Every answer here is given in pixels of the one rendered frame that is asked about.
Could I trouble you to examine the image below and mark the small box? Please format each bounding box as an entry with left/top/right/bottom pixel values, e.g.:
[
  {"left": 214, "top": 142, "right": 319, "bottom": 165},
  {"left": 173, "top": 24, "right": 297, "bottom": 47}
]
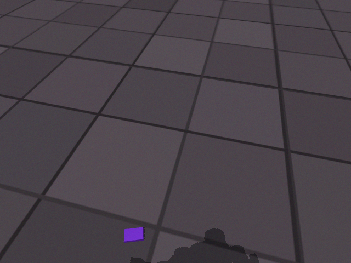
[{"left": 124, "top": 227, "right": 144, "bottom": 243}]

